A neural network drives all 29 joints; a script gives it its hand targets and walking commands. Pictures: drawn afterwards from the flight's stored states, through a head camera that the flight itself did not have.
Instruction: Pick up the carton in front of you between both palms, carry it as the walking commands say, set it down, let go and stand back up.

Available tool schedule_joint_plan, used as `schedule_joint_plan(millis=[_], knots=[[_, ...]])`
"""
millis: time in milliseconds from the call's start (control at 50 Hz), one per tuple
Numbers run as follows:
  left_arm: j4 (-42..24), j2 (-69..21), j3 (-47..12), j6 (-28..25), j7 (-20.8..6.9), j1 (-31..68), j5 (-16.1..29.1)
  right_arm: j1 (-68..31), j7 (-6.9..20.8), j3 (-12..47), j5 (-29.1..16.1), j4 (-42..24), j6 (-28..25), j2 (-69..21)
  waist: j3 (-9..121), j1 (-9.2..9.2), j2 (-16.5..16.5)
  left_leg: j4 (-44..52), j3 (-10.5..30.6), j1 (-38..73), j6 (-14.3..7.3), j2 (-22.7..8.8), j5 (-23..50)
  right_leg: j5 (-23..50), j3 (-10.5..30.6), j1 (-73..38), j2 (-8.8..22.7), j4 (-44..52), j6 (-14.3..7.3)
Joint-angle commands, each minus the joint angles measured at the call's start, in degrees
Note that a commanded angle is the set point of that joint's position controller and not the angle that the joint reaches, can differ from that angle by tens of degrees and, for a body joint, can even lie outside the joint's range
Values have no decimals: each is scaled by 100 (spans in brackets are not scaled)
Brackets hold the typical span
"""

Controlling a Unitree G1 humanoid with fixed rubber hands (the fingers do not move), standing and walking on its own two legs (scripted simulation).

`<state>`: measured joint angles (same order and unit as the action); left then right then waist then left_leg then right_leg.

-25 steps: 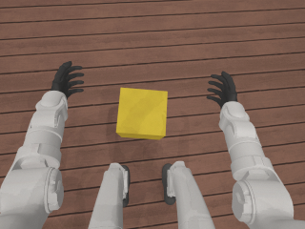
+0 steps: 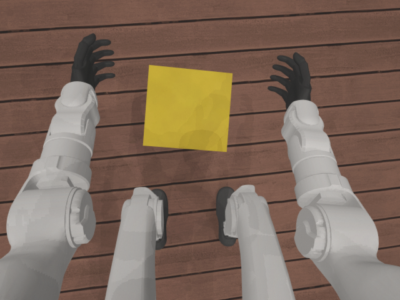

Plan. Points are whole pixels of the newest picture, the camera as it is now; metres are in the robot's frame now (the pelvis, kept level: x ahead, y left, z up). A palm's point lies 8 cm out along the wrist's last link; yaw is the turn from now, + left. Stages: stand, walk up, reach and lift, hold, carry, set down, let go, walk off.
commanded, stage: reach and lift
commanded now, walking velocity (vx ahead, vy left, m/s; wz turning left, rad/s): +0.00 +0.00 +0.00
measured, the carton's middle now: (186, 115) +0.46 +0.02 -0.43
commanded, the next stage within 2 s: none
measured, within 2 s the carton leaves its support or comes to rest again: leaves its support in 1.40 s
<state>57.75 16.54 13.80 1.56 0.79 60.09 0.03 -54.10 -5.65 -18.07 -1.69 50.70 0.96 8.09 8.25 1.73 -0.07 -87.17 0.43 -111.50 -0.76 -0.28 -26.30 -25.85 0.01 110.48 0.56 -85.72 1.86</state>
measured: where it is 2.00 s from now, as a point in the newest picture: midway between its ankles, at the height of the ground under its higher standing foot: (193, 228)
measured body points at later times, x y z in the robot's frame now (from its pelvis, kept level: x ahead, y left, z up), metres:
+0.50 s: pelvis -0.05 -0.01 -0.16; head +0.31 +0.01 +0.10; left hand +0.49 +0.20 -0.35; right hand +0.47 -0.18 -0.35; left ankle +0.08 +0.11 -0.52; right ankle +0.08 -0.13 -0.52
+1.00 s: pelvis -0.04 -0.01 -0.18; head +0.32 +0.01 +0.09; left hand +0.49 +0.17 -0.37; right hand +0.48 -0.17 -0.36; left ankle +0.08 +0.11 -0.52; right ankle +0.08 -0.13 -0.52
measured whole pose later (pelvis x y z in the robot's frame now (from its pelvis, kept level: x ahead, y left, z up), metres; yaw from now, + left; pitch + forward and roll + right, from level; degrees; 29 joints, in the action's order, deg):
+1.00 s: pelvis -0.04 -0.01 -0.18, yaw -1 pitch +40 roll -1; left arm 68.4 21.6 -1.4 -1.7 5.1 77.8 14.4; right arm -75.8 -9.4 -1.7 -17.8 66.0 -2.1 14.9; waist -14.7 1.5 -1.9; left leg -123.0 0.8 -132.0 -0.5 -1.3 -30.8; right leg -29.7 0.5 131.6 -1.3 -121.6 2.1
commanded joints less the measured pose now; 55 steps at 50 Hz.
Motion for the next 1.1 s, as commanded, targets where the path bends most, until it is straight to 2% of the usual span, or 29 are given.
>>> schedule_joint_plan(millis=[0, 80, 160, 280, 360, 480, 540, 680, 780, 880, 1020, 1080], knots=[[-767, 722, -247, -187, 103, 1009, 355, -727, -94, 288, -353, -681, -199, 659, 5509, -60, 382, -211, 136, 3391, 201, 338, 2881, 2276, -277, -1959, -501, -336, 175], [-1185, 994, -593, -185, 169, 1274, 792, -987, -231, 665, -774, -1075, -174, 869, 6114, -99, 388, -870, 63, 3324, 216, 301, 2759, 2274, -332, -2012, -491, -1000, 170], [-1322, 1264, -742, -90, 212, 1620, 1012, -1384, -377, 837, -994, -1263, -33, 1001, 6204, -100, 360, -1303, -52, 2994, 215, 249, 2050, 1841, -367, -2084, -444, -1432, 145], [-469, 1325, -814, -8, 226, 2179, 1129, -2031, -448, 910, -1089, -488, 97, 1040, 4795, -89, 308, -1636, -60, 1905, 170, 108, 567, 615, -310, -1483, -313, -1808, 125], [158, 1395, -924, -91, 263, 2639, 1197, -2560, -433, 968, -1122, 156, 12, 1133, 4108, -81, 241, -1917, 8, 1398, 136, 29, 205, 339, -231, -1236, -238, -2133, 115], [573, 1562, -1252, -273, 340, 3196, 1443, -3126, -431, 1172, -1360, 699, -192, 1318, 4030, -118, 221, -2382, 71, 1358, 129, -32, 496, 586, -158, -1230, -184, -2621, 117], [493, 1566, -1435, -372, 385, 3289, 1544, -3076, -371, 1579, -1795, 1014, -275, 1009, 4196, -301, 346, -2504, 37, 1584, 121, -27, 817, 883, -139, -1231, -216, -2819, 110], [98, 1345, -1627, -390, 460, 3348, 1629, -3076, -372, 1735, -2008, 901, -354, 1041, 4832, -238, 542, -2730, 24, 2377, 160, 37, 1321, 1139, -281, -1107, -300, -2962, 100], [395, 1183, -1445, -337, 449, 2957, 1481, -2767, -381, 1605, -1796, 1012, -337, 943, 4156, -206, 396, -2669, 70, 1850, 131, 92, 1199, 998, -267, -757, -341, -2872, 117], [574, 1111, -1305, -390, 432, 2944, 1357, -2902, -371, 1457, -1551, 1047, -380, 931, 3625, -180, 271, -2620, 106, 1336, 103, 80, 1048, 932, -181, -534, -334, -2834, 131], [611, 426, -1684, -498, 440, 3342, 1441, -3293, -400, 1743, -1591, 1094, -470, 143, 3677, -257, 220, -2488, 87, 1306, 48, 181, 946, 904, -148, -820, -434, -2732, 115], [708, -87, -1843, -537, 419, 3502, 1453, -3358, -443, 1701, -1418, 1277, -514, -163, 3587, -112, 273, -2457, 91, 1254, 55, 247, 825, 847, -177, -893, -491, -2674, 99]])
